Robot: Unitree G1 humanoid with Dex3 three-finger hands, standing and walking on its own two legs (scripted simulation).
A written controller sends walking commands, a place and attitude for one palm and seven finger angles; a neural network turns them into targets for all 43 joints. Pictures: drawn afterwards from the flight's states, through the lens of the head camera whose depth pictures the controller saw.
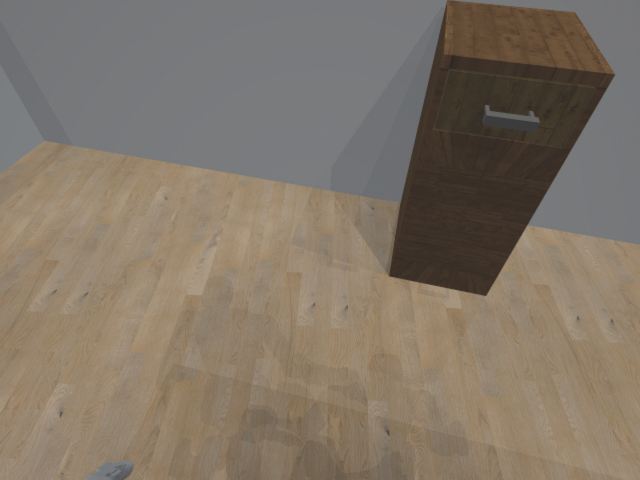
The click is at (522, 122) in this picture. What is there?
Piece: drawer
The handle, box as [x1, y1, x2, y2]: [482, 105, 539, 131]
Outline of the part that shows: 484,107 484,116 482,120 483,124 535,131 539,123 538,118 533,115 532,111 529,111 528,115 524,116 490,111 488,105 485,105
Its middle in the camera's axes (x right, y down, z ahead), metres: +0.47 -0.30 +0.96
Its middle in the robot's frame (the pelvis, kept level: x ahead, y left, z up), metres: +0.94 -0.43 -0.01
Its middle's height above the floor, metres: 0.76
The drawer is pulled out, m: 0.00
